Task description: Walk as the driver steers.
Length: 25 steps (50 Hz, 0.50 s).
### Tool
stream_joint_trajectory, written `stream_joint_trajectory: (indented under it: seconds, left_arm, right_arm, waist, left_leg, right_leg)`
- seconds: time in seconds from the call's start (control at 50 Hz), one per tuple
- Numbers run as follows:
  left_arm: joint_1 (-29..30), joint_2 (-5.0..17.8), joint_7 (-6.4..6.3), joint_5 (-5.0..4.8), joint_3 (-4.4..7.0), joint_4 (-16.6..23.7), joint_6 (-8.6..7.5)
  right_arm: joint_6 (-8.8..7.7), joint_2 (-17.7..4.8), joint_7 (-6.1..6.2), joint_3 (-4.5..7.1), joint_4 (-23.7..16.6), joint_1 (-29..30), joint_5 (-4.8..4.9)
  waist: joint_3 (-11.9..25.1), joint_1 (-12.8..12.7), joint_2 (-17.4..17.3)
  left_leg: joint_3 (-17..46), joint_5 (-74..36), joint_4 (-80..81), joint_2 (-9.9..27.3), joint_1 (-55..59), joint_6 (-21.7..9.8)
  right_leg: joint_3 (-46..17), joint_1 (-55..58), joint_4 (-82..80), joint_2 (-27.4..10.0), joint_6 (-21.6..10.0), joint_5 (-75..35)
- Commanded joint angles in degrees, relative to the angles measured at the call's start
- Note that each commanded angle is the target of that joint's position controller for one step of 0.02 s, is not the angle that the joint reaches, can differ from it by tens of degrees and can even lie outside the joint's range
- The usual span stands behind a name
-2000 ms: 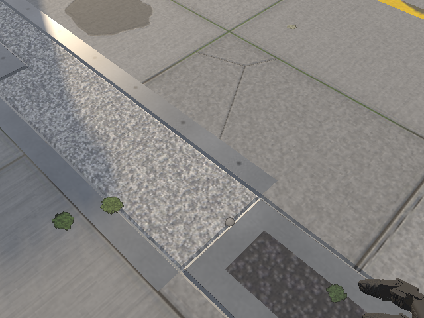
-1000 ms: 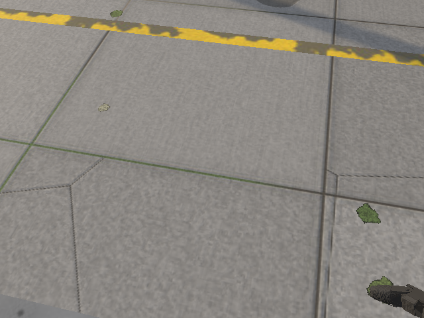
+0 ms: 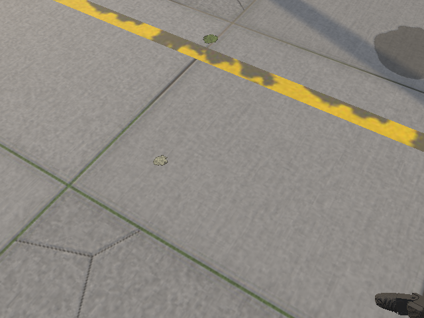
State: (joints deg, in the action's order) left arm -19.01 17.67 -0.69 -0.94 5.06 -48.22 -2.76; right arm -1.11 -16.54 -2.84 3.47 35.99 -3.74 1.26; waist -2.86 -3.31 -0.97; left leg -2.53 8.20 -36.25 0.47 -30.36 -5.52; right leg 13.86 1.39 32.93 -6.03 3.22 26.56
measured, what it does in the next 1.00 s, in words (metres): walks ahead, turning left: right foot, then left foot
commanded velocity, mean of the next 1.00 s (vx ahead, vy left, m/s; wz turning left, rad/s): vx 0.50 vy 0.00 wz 0.58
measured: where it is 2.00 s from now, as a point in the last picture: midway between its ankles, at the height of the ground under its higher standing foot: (125, 153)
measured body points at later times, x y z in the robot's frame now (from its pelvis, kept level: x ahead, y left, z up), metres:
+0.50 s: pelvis +0.29 +0.00 +0.01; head +0.31 +0.01 +0.46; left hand +0.45 +0.30 -0.05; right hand +0.40 -0.28 -0.10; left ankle +0.12 +0.08 -0.71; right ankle +0.43 -0.09 -0.72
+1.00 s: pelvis +0.52 +0.12 +0.00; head +0.54 +0.15 +0.45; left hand +0.35 +0.37 -0.13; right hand +0.85 +0.06 -0.06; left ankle +0.56 +0.27 -0.72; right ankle +0.43 -0.09 -0.71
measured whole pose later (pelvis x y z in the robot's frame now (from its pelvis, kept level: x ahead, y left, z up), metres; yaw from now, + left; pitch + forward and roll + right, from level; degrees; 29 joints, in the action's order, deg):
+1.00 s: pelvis +0.52 +0.12 +0.00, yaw +35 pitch +2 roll -2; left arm -19.5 18.3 -0.3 -1.6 4.4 -49.7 -2.9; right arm -1.0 -16.0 -2.9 3.3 32.8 -3.6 1.1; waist -3.1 -4.1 -0.9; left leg -2.2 6.7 -33.4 0.8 -29.3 -5.8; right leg 14.0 4.8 24.7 -4.1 2.9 26.8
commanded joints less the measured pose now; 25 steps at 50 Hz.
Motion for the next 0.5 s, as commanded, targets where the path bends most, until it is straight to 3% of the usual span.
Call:
stream_joint_trajectory:
  seconds: [0.02,0.04,0.06,0.08,0.1,0.12,0.18,0.22,0.28,0.34,0.42,0.46,0.48,0.5]
  left_arm:
    - [-0.82,2.48,0.46,1.64,-1.30,8.22,-3.13]
    - [6.37,7.63,1.06,-0.90,0.00,9.52,-4.38]
    - [8.67,7.28,1.09,-1.45,-0.25,10.40,-5.09]
    - [8.47,6.81,0.55,-0.11,-0.28,9.65,-5.25]
    - [7.41,7.37,0.21,0.98,0.17,9.09,-4.84]
    - [6.52,7.40,0.31,1.25,0.34,8.91,-4.12]
    - [7.07,5.33,0.21,1.95,-0.03,8.98,-2.67]
    - [11.47,4.15,0.15,2.01,-0.52,10.24,-2.47]
    - [17.79,2.70,0.74,1.55,-1.23,11.65,-2.91]
    - [22.43,3.13,1.64,0.76,-1.33,12.99,-3.62]
    - [21.63,5.53,2.46,0.45,-0.40,13.23,-4.56]
    - [14.44,6.92,2.04,0.59,0.66,11.40,-5.04]
    - [7.48,9.08,1.61,1.54,1.49,10.50,-5.32]
    - [-0.23,13.73,1.16,2.56,2.59,9.68,-5.04]
  right_arm:
    - [-0.43,-18.25,1.28,5.69,-0.68,-20.33,0.40]
    - [-1.33,-13.58,0.74,4.25,-0.37,-19.70,-0.12]
    - [-1.93,-11.80,0.75,3.69,0.00,-17.52,-0.30]
    - [-2.10,-10.04,0.89,3.10,-0.43,-13.57,-0.30]
    - [-2.14,-8.27,1.12,2.49,-1.21,-10.42,-0.74]
    - [-2.14,-7.74,1.34,2.25,-2.07,-8.83,-1.27]
    - [-2.60,-8.47,2.22,2.52,-1.49,-9.43,-0.99]
    - [-2.57,-9.25,2.97,2.75,-0.48,-11.44,-0.73]
    - [-2.15,-9.42,3.60,2.83,0.75,-13.75,-0.29]
    - [-1.77,-9.94,3.86,3.05,2.21,-16.50,0.13]
    - [-1.02,-9.37,4.21,3.09,2.97,-17.32,0.16]
    - [-0.67,-8.04,4.14,2.72,2.55,-16.04,0.04]
    - [-0.84,-5.14,3.87,1.63,1.79,-15.67,-0.39]
    - [-1.16,-1.67,3.91,0.56,0.56,-21.02,-0.13]
  waist:
    - [25.31,8.01,-12.66]
    - [20.16,10.77,-5.35]
    - [13.14,9.30,-4.16]
    - [8.96,6.55,-0.43]
    - [7.07,4.16,-1.30]
    - [6.50,2.76,-2.71]
    - [5.50,2.13,-2.01]
    - [3.95,3.51,-1.90]
    - [2.72,5.97,-3.35]
    - [1.71,7.68,-3.76]
    - [2.08,6.43,-5.61]
    - [4.63,2.49,-6.57]
    - [10.99,-0.88,-4.02]
    - [20.11,-0.81,7.91]
  left_leg:
    - [50.55,13.56,16.56,18.83,53.90,-19.34]
    - [45.53,14.58,19.97,17.91,50.81,-15.54]
    - [38.04,11.55,19.98,15.88,43.16,-13.52]
    - [31.88,5.82,19.88,13.43,34.63,-11.71]
    - [27.30,-0.02,20.61,11.36,27.89,-10.72]
    - [25.59,-3.02,21.91,10.08,23.69,-10.59]
    - [20.93,-10.45,23.59,8.20,18.18,-11.28]
    - [19.07,-10.80,23.71,7.00,17.49,-10.35]
    - [17.69,-5.42,23.01,4.87,16.52,-7.84]
    - [20.31,-2.02,21.51,5.80,17.32,-7.13]
    - [26.53,-2.37,15.14,7.80,22.91,-5.90]
    - [26.73,-6.54,9.20,5.66,22.36,-3.99]
    - [23.56,-5.53,-2.08,2.56,18.18,-2.01]
    - [15.67,10.45,-21.26,-4.93,1.97,2.33]
  right_leg:
    - [-14.56,-42.59,45.22,8.16,-1.03,8.86]
    - [-19.27,-48.44,46.96,4.99,-2.34,4.55]
    - [-18.38,-49.42,43.38,2.87,-3.49,-0.53]
    - [-18.39,-46.26,38.51,0.56,-3.46,-4.58]
    - [-18.72,-41.66,34.33,-0.98,-3.17,-7.31]
    - [-18.84,-38.33,32.74,-1.42,-2.75,-9.07]
    - [-17.45,-36.45,26.45,-0.36,-0.39,-13.53]
    - [-17.38,-37.88,18.85,0.62,0.81,-20.03]
    - [-17.46,-34.94,6.12,3.12,1.14,-29.58]
    - [-17.80,-31.96,-0.46,4.93,0.64,-32.29]
    - [-19.21,-28.57,-5.01,5.82,-1.62,-25.29]
    - [-17.41,-18.42,-8.33,6.23,-4.06,-23.33]
    - [-21.70,-5.51,-7.09,0.71,-7.12,-22.59]
    - [-40.38,15.49,-7.98,-12.11,-14.08,-16.39]
Keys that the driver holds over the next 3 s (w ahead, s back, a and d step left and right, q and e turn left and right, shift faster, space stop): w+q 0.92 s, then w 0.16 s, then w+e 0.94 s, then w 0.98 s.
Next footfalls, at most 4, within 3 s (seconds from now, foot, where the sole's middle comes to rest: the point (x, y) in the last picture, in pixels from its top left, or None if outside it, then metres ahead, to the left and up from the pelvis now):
0.48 right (253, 312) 0.46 -0.08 -0.75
1.00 left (137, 262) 0.59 0.29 -0.75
1.54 right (157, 166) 0.98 0.28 -0.75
2.00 left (93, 125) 1.16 0.57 -0.75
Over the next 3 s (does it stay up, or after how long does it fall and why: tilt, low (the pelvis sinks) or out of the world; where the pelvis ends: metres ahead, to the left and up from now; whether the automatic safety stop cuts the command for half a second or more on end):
stays up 1.56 0.47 0.01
